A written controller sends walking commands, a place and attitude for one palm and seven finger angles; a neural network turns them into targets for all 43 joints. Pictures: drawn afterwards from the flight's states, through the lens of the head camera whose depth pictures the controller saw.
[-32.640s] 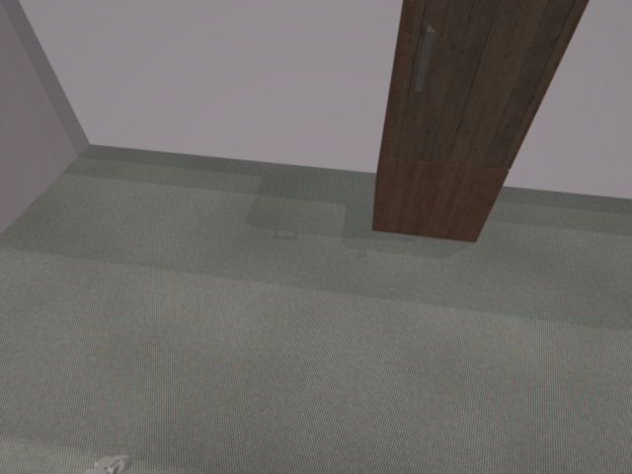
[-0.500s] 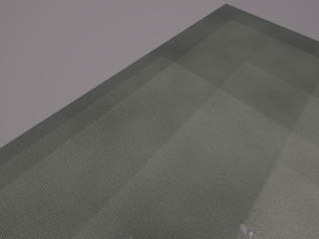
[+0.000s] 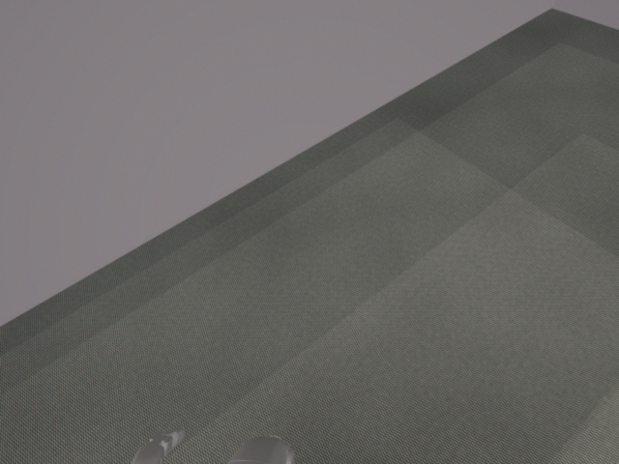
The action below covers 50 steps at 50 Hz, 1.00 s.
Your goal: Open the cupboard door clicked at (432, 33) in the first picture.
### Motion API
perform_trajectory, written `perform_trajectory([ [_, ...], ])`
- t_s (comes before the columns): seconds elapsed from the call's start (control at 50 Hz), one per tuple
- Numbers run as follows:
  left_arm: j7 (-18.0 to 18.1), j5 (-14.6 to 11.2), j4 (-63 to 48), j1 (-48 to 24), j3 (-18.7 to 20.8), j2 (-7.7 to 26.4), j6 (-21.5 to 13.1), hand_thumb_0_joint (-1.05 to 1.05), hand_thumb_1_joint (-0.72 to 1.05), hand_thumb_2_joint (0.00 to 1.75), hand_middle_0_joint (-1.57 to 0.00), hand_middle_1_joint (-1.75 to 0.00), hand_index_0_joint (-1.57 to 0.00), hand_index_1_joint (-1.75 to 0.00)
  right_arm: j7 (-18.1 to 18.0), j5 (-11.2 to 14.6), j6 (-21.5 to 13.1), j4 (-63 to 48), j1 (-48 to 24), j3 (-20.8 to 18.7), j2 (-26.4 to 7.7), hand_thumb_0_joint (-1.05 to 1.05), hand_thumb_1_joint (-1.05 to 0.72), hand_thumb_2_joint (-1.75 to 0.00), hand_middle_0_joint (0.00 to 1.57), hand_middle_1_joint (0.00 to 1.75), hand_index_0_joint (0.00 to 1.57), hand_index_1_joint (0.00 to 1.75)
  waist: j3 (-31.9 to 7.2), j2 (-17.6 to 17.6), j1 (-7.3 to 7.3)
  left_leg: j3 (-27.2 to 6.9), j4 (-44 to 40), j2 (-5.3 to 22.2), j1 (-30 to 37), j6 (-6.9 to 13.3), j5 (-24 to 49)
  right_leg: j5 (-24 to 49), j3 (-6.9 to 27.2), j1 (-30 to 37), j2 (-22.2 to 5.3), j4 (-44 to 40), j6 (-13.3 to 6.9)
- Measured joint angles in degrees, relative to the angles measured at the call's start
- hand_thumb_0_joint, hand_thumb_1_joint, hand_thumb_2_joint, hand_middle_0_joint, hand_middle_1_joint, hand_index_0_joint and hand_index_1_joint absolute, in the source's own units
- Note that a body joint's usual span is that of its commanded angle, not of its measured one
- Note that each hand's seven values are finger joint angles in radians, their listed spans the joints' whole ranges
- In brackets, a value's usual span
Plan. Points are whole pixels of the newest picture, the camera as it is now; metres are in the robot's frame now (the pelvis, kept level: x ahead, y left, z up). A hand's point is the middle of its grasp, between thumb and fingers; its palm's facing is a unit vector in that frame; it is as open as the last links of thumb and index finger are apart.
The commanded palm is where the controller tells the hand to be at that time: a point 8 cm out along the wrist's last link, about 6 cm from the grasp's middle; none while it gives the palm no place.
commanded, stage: turn to face it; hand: left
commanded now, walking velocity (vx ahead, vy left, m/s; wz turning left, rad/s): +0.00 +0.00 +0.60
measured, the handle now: out of the picture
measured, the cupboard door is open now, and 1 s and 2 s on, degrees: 45 45 45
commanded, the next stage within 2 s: none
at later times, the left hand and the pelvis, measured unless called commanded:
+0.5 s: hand out of the picture -0.04 +0.25 -0.19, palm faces +0.37 -0.90 -0.24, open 7.4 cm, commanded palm none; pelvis +0.00 +0.03 -0.01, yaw +19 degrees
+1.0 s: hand out of the picture +0.04 +0.22 -0.14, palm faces +0.54 -0.80 -0.27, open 7.4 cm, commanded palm none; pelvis +0.04 -0.01 +0.00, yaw +36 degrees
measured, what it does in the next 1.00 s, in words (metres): steps on the spot, turning left: left foot, then right foot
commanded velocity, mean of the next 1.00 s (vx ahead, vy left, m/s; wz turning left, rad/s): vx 0.00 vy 0.00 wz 0.60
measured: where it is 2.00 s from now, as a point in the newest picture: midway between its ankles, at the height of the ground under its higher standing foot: outside the picture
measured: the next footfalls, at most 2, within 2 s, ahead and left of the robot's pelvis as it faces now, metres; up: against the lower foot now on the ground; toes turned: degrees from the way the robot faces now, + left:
left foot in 0.38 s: +0.01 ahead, +0.13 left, +0.00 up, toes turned +22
right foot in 0.88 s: +0.11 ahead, -0.09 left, +0.00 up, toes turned +30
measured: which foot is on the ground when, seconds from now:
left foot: up 0.00-0.36, down 0.38-0.88, up 0.90-1.00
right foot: down 0.00-0.38, up 0.40-0.86, down 0.88-1.00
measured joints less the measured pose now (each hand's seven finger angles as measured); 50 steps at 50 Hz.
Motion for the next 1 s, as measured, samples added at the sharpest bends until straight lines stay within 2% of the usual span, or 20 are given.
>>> perform_trajectory([
  [0.06, 0.1, -0.09, 0.49, 1.49, -0.24, -0.77, 0.09, 0.0, 0.9, 0.9, -0.2, -0.3, -0.2, -0.3, 0.48, 0.05, 0.38, 0.15, -0.44, 0.06, -0.02, 0.0, -0.91, -0.9, 0.2, 0.3, 0.2, 0.3, -0.22, -0.76, -0.39, 1.48, 4.45, 1.93, -1.58, -0.97, 3.8, 0.98, -2.48, 2.19, -0.88, -2.85, -0.09],
  [0.16, 0.36, -0.02, 0.82, 3.31, 0.27, -0.89, -0.35, 0.0, 0.92, 0.9, -0.21, -0.3, -0.2, -0.3, 0.69, 0.0, 0.92, 0.44, -1.54, 0.3, 0.37, 0.0, -0.91, -0.9, 0.2, 0.3, 0.2, 0.3, -0.1, -2.01, 0.49, 2.4, -0.35, 4.02, -0.31, -1.67, 4.33, 0.9, -6.91, 4.09, -1.85, -4.42, -0.31],
  [0.24, 0.2, 0.43, 1.37, 4.64, 0.71, 0.05, -0.33, 0.0, 0.92, 0.9, -0.21, -0.3, -0.2, -0.3, 0.73, 0.01, 0.96, 0.17, -3.46, 0.66, 0.68, 0.0, -0.91, -0.9, 0.2, 0.3, 0.2, 0.3, 0.48, -2.96, 1.75, 4.6, -8.85, 4.66, 2.5, -1.3, 2.32, -0.34, -10.14, 4.4, -3.05, -3.04, 0.11],
  [0.32, -0.11, 0.79, 2.3, 6.0, 1.46, 1.64, 0.1, 0.0, 0.91, 0.9, -0.21, -0.3, -0.2, -0.3, 0.88, 0.19, 0.18, -1.2, -5.71, 1.17, 1.27, 0.0, -0.91, -0.9, 0.2, 0.3, 0.2, 0.3, 1.1, -4.36, 3.15, 7.38, -18.86, 4.18, 6.44, 0.02, 1.5, -2.5, -12.82, 3.67, -4.86, 0.51, 1.21],
  [0.38, -0.52, 0.54, 3.02, 7.56, 2.15, 3.19, 0.62, 0.0, 0.91, 0.9, -0.2, -0.3, -0.2, -0.3, 1.14, 0.11, -0.96, -2.98, -6.55, 1.56, 1.5, 0.0, -0.91, -0.9, 0.2, 0.3, 0.2, 0.3, 0.55, -5.34, 3.52, 8.62, -28.39, 3.21, 10.67, 1.78, 8.15, -5.5, -14.38, 1.78, -6.76, 6.13, 2.72],
  [0.4, -0.65, 0.3, 3.5, 7.5, 2.44, 3.9, 1.16, 0.0, 0.91, 0.9, -0.2, -0.3, -0.2, -0.3, 1.09, -0.04, -1.6, -3.43, -6.86, 1.51, 1.83, 0.0, -0.91, -0.9, 0.2, 0.3, 0.2, 0.3, 0.58, -6.23, 3.41, 8.47, -27.7, 2.36, 9.98, 3.2, 8.74, -8.27, -12.61, -0.17, -7.39, 10.65, 4.0],
  [0.44, -0.43, 0.31, 4.16, 6.64, 2.74, 4.88, 2.9, 0.0, 0.91, 0.9, -0.2, -0.3, -0.2, -0.3, 0.77, -0.07, -2.51, -4.04, -6.94, 2.01, 2.29, 0.0, -0.91, -0.9, 0.2, 0.3, 0.2, 0.3, 0.79, -6.99, 3.67, 7.87, -25.96, 1.55, 9.13, 5.53, 7.01, -13.77, -5.79, -5.09, -5.63, 21.27, 5.35],
  [0.48, -0.34, 0.38, 4.44, 5.53, 2.95, 5.08, 3.73, 0.01, 0.91, 0.9, -0.2, -0.3, -0.2, -0.3, 0.11, -0.18, -2.84, -4.29, -6.12, 2.35, 2.46, 0.0, -0.91, -0.9, 0.2, 0.3, 0.2, 0.3, 0.36, -6.45, 3.53, 6.61, -27.37, 1.29, 9.52, 6.39, 7.02, -13.14, -1.48, -9.06, -3.74, 28.62, 6.09],
  [0.52, -0.61, 0.43, 4.1, 4.29, 2.98, 5.01, 3.7, 0.01, 0.91, 0.9, -0.2, -0.3, -0.2, -0.3, -0.47, -0.23, -2.8, -4.07, -5.23, 2.59, 2.54, 0.0, -0.91, -0.9, 0.2, 0.3, 0.2, 0.3, 0.0, -5.76, 3.43, 5.4, -30.27, 1.0, 10.53, 6.2, 8.68, -9.35, 1.55, -12.05, -2.8, 32.56, 6.74],
  [0.6, -0.92, 0.43, 2.42, 2.0, 2.81, 4.84, 2.92, 0.01, 0.91, 0.9, -0.2, -0.3, -0.2, -0.3, -0.78, -0.11, -2.89, -3.09, -3.44, 3.03, 2.93, 0.0, -0.91, -0.9, 0.2, 0.3, 0.2, 0.3, -0.33, -5.04, 3.26, 3.35, -35.48, 0.33, 12.44, 6.57, 11.74, -3.48, 5.18, -15.02, -2.32, 33.13, 7.74],
  [0.7, -0.81, 0.29, 1.05, -0.59, 2.52, 4.46, 2.64, 0.0, 0.91, 0.9, -0.2, -0.3, -0.2, -0.3, -0.66, -0.23, -2.87, -2.08, -0.95, 3.01, 3.62, 0.0, -0.9, -0.9, 0.2, 0.3, 0.2, 0.3, -0.77, -4.31, 2.05, 0.38, -37.56, -0.2, 12.8, 6.11, 13.1, -2.98, 6.74, -14.1, -1.39, 26.92, 8.36],
  [0.82, -0.62, -0.23, -0.26, -3.33, 1.8, 3.2, 2.27, 0.0, 0.91, 0.9, -0.2, -0.3, -0.2, -0.3, -0.66, -0.52, -2.09, -1.26, 1.37, 2.12, 3.49, 0.0, -0.9, -0.9, 0.2, 0.3, 0.2, 0.3, -0.75, -2.71, 0.1, -3.56, -35.48, -0.93, 11.03, 4.51, 12.45, -4.82, 6.31, -8.26, 1.5, 12.78, 7.56],
  [0.86, -0.6, -0.45, -0.8, -3.65, 1.45, 2.63, 1.61, 0.0, 0.91, 0.9, -0.2, -0.3, -0.2, -0.3, -0.73, -0.31, -1.72, -0.99, 1.99, 1.66, 3.1, 0.0, -0.9, -0.9, 0.2, 0.3, 0.2, 0.3, -0.9, -2.0, -0.26, -5.0, -33.52, -1.48, 9.83, 3.65, 11.62, -0.84, 5.66, -4.39, 2.57, 4.62, 7.07],
  [0.88, -0.57, -0.4, -1.21, -3.4, 1.23, 2.51, 1.03, 0.0, 0.91, 0.9, -0.2, -0.3, -0.2, -0.3, -0.68, -0.04, -1.6, -0.92, 2.47, 1.41, 2.92, 0.0, -0.9, -0.9, 0.2, 0.3, 0.2, 0.3, -1.29, -2.07, -0.16, -5.48, -31.86, -2.12, 8.91, 3.15, 10.83, 1.1, 5.38, -2.02, 2.47, -0.19, 5.93],
  [0.92, -0.21, 0.02, -1.14, -3.13, 0.81, 1.43, 0.14, 0.0, 0.91, 0.9, -0.2, -0.3, -0.2, -0.3, -0.66, 0.23, -1.08, -0.17, 1.87, 0.68, 1.98, 0.0, -0.9, -0.9, 0.2, 0.3, 0.2, 0.3, -0.65, -0.79, 0.02, -4.87, -22.39, -2.18, 5.73, 2.05, 1.97, 0.05, 4.1, -1.43, 2.6, 0.09, 2.36],
  [0.94, -0.11, 0.1, -1.02, -2.76, 0.43, 0.92, 0.0, 0.0, 0.91, 0.9, -0.2, -0.3, -0.2, -0.3, -0.56, 0.13, -0.79, -0.03, 1.67, 0.38, 1.5, 0.0, -0.9, -0.9, 0.2, 0.3, 0.2, 0.3, -0.4, -0.4, -0.25, -3.91, -15.72, -2.28, 3.68, 1.62, -0.69, -0.39, 3.2, -0.82, 2.17, 0.19, 1.44],
  [1.0, 0.13, -0.05, -0.48, -1.0, -0.08, -0.15, 0.2, 0.0, 0.91, 0.9, -0.2, -0.3, -0.2, -0.3, -0.06, -0.03, -0.08, 0.31, 1.09, -0.17, 0.52, 0.0, -0.91, -0.9, 0.2, 0.3, 0.2, 0.3, -0.2, -0.24, -0.75, -0.56, -0.64, -0.83, -0.68, 0.08, 0.3, -0.21, 0.78, 1.82, 0.76, -1.87, 0.85],
])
